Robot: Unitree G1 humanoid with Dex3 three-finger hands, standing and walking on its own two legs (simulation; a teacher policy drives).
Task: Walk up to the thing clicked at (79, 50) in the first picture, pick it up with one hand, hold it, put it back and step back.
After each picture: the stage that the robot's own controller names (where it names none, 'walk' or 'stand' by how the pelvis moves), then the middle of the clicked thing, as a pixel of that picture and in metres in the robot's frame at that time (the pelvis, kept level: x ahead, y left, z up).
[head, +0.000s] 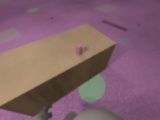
stand; (78, 49) +0.70 +0.16 -0.10
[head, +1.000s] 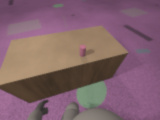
walk; (82, 50) +0.66 +0.13 -0.08
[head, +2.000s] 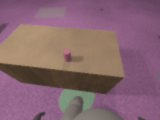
walk; (67, 55) +0.50 +0.28 -0.08
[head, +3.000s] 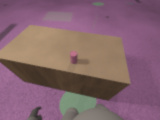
stand; (73, 57) +0.54 +0.16 -0.07
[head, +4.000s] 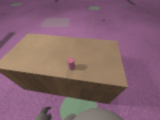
stand; (71, 64) +0.50 +0.20 -0.10
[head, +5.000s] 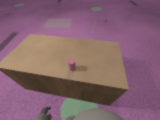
stand; (71, 65) +0.49 +0.19 -0.11
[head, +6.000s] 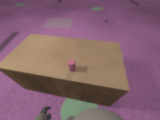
stand; (72, 65) +0.49 +0.19 -0.11
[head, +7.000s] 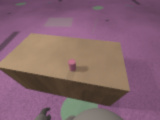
stand; (72, 65) +0.49 +0.19 -0.11
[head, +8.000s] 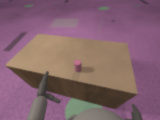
rise first; (77, 66) +0.48 +0.16 -0.10
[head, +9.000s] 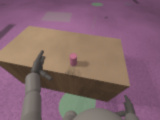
go down; (73, 60) +0.52 +0.15 -0.08
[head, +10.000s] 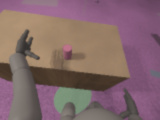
go down; (67, 52) +0.51 +0.15 -0.03
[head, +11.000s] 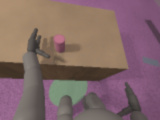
close in; (59, 44) +0.51 +0.16 +0.00
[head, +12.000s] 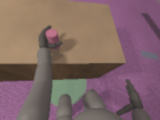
close; (53, 40) +0.54 +0.16 +0.02
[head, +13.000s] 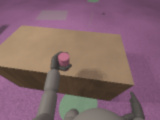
lift; (64, 62) +0.38 +0.18 +0.08
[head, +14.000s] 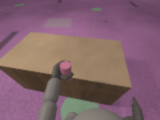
hold; (66, 71) +0.31 +0.17 +0.08
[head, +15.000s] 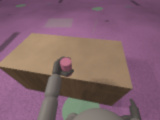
hold; (66, 67) +0.33 +0.17 +0.09
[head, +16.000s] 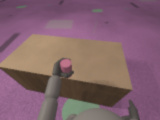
hold; (66, 69) +0.32 +0.17 +0.09
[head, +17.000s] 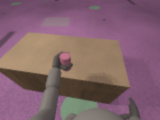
crouch; (66, 62) +0.37 +0.17 +0.09
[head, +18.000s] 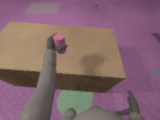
lower; (60, 44) +0.49 +0.18 +0.10
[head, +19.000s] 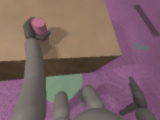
lower; (41, 30) +0.58 +0.19 +0.04
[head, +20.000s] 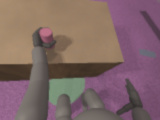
lower; (48, 39) +0.54 +0.18 +0.02
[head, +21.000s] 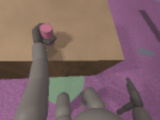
lower; (48, 35) +0.56 +0.18 +0.03
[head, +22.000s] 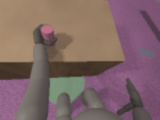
lower; (48, 36) +0.55 +0.18 +0.02
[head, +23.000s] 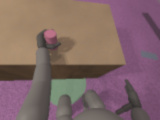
open; (51, 40) +0.53 +0.17 +0.01
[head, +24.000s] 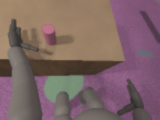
rise; (49, 35) +0.55 +0.18 +0.02
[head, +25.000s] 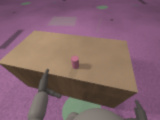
sink last; (75, 62) +0.49 +0.17 -0.06
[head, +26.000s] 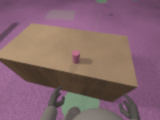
stand; (76, 57) +0.52 +0.16 -0.05
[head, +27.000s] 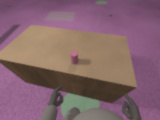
stand; (74, 57) +0.52 +0.17 -0.04
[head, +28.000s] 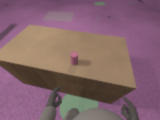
stand; (74, 58) +0.51 +0.16 -0.04
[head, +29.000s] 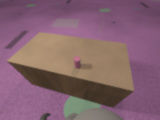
stand; (77, 62) +0.53 +0.16 -0.10
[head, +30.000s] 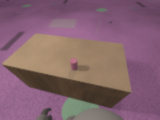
stand; (74, 64) +0.51 +0.18 -0.11
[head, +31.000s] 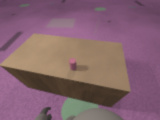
stand; (72, 64) +0.50 +0.19 -0.11
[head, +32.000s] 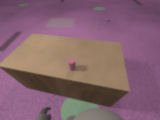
walk; (72, 64) +0.50 +0.20 -0.11
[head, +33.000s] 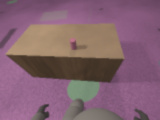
walk; (73, 44) +0.71 +0.25 -0.09
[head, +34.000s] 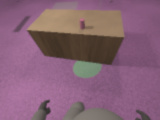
walk; (82, 23) +1.05 +0.22 -0.08
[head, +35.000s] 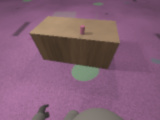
stand; (82, 30) +1.11 +0.18 -0.09
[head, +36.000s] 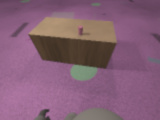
stand; (80, 30) +1.13 +0.19 -0.11
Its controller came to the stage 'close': yes
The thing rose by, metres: 0.21
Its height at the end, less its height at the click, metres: +0.00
